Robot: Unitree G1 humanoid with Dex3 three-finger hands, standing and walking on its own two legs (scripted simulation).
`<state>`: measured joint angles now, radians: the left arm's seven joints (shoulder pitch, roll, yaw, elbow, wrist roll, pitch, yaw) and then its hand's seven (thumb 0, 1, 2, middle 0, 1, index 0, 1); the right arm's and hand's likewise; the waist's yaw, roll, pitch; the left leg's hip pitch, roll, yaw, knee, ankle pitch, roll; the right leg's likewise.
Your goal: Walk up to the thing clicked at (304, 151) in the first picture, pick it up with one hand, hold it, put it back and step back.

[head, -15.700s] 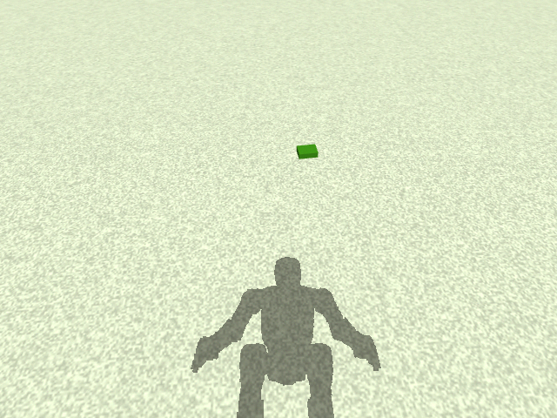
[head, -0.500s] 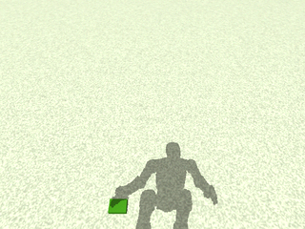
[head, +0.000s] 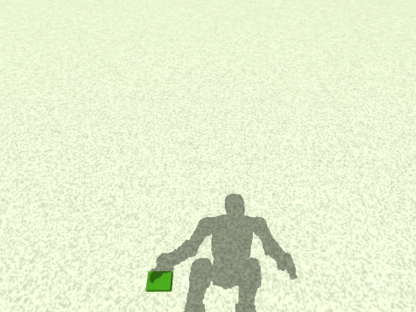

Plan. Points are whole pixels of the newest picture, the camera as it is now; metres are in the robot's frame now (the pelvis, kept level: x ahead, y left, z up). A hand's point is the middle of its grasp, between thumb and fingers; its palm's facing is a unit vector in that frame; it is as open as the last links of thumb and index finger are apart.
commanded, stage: stand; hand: left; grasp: from above
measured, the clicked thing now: (159, 281) +0.39 +0.23 -0.77
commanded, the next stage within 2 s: rise first in 0.08 s
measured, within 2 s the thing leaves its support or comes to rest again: neither
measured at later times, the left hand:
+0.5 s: hand out of the picture +0.15 +0.25 -0.18, palm faces -0.05 -0.93 -0.38, open 10.0 cm
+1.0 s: hand out of the picture +0.12 +0.27 -0.25, palm faces -0.20 -0.85 -0.49, open 13.7 cm
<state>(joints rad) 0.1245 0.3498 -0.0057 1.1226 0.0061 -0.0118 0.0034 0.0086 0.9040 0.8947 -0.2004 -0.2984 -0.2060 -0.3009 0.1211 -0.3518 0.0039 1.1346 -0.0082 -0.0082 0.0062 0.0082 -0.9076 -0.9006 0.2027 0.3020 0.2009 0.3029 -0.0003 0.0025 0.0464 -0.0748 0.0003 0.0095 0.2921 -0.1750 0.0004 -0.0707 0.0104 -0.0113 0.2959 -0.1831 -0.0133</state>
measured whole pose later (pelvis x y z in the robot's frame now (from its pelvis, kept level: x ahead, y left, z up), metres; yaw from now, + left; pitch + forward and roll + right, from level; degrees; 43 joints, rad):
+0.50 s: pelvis -0.01 +0.00 -0.03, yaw +0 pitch +8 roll +0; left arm -0.01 0.34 0.13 0.96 0.14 0.03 -0.02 0.01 0.25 0.86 -0.20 -0.76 -0.21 -0.76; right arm 0.24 -0.24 -0.02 0.75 0.03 -0.04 -0.02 0.01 -0.92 -0.90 0.20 0.30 0.20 0.30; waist -0.03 -0.01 -0.03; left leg -0.50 0.00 0.00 0.69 -0.33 0.00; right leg -0.49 0.01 -0.02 0.68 -0.33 -0.02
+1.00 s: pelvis -0.02 +0.01 -0.12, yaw +0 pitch +20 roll -2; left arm 0.27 0.32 0.10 0.43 0.29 0.15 0.03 0.00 -0.49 0.88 -0.20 -0.96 -0.20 -0.96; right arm 0.17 -0.24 -0.03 0.55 0.01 -0.13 -0.01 0.01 -0.95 -0.91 0.20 0.30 0.20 0.30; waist -0.02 0.00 -0.14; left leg -1.03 0.00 -0.02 1.25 -0.57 0.02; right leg -1.00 0.01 -0.04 1.21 -0.57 0.00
